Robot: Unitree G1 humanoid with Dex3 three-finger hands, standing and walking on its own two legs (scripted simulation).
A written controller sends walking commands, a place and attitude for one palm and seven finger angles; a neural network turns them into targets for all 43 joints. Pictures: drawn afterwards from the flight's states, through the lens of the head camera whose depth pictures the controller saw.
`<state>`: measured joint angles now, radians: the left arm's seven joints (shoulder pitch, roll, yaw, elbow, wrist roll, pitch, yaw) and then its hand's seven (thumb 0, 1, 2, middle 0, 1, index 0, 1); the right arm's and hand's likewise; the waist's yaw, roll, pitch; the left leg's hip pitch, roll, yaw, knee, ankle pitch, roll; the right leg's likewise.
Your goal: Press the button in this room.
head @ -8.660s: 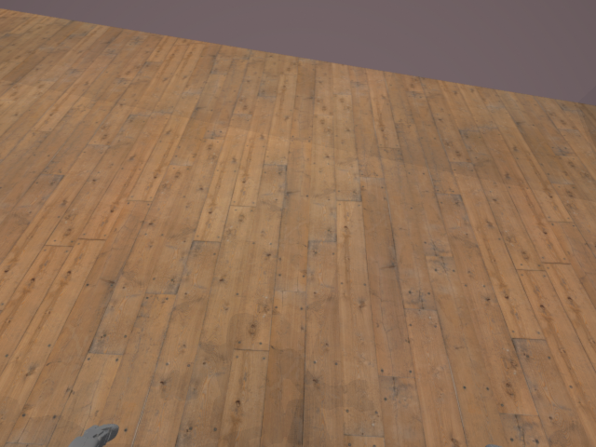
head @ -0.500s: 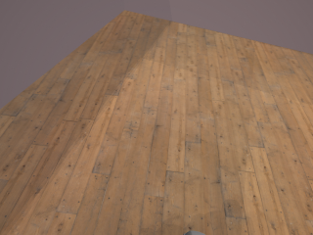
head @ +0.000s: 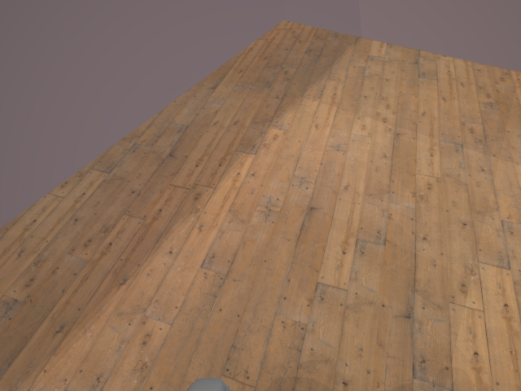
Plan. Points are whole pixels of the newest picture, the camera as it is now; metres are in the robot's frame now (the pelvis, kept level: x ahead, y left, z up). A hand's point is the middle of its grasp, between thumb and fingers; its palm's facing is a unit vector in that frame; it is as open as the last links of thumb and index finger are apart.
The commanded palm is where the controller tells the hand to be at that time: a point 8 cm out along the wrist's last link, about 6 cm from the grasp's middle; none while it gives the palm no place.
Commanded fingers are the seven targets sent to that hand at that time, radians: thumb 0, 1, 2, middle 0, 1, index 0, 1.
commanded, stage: turn or walk to find it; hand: left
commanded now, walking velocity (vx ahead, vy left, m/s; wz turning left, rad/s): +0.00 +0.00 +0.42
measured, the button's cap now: out of the picture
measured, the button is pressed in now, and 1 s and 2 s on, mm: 0 0 0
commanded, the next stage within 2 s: stand and wait in 0.96 s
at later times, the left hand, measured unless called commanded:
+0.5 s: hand out of the picture +0.01 +0.25 -0.16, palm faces +0.24 -0.94 -0.26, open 7.3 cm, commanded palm none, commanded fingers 0.00 0.90 0.90 -0.20 -0.30 -0.20 -0.30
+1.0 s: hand out of the picture -0.10 +0.19 -0.17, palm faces +0.45 -0.86 -0.24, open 7.3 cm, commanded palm none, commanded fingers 0.00 0.90 0.90 -0.20 -0.30 -0.20 -0.30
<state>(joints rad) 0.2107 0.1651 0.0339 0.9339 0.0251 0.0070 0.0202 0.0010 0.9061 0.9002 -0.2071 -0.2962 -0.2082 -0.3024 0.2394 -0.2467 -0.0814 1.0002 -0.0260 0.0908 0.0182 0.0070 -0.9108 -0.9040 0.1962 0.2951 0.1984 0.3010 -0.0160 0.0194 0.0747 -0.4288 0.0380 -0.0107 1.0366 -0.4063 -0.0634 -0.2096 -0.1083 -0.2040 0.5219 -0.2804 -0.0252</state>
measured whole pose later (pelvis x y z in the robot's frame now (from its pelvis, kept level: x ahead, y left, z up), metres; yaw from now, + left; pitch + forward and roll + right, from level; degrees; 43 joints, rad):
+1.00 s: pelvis -0.05 +0.00 +0.00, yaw +25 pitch -1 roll +1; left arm 0.24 0.19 0.04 0.96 0.03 0.01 0.02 0.00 0.91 0.90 -0.21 -0.30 -0.21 -0.30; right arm 0.18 -0.23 -0.06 0.99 -0.01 0.07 0.01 0.01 -0.91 -0.90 0.20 0.29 0.20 0.30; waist 0.02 -0.02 0.10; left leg -0.31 0.04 0.04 0.76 -0.44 -0.05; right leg -0.23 -0.14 -0.24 0.57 -0.30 -0.01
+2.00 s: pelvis -0.12 -0.02 +0.00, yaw +34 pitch -2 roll +1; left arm 0.24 0.17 0.02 1.12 0.01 0.01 0.03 0.00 0.91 0.90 -0.20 -0.30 -0.20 -0.30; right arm 0.22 -0.16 -0.03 1.11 -0.01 0.02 -0.02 0.01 -0.94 -0.90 0.20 0.30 0.20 0.30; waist 0.00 0.00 0.05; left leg -0.24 0.00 0.05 0.50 -0.23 0.01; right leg -0.19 -0.07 -0.09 0.52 -0.28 0.02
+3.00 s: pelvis -0.15 -0.07 +0.00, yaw +62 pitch +0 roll +2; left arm 0.25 0.17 0.04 0.96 0.03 0.00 0.02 0.00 0.91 0.90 -0.21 -0.30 -0.21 -0.30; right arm 0.19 -0.26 -0.07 0.99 -0.02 0.09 0.01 0.01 -0.91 -0.90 0.19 0.29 0.20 0.30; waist 0.01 0.00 0.09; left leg -0.40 0.04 0.00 0.93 -0.43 -0.06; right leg -0.21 -0.12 -0.21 0.52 -0.31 -0.02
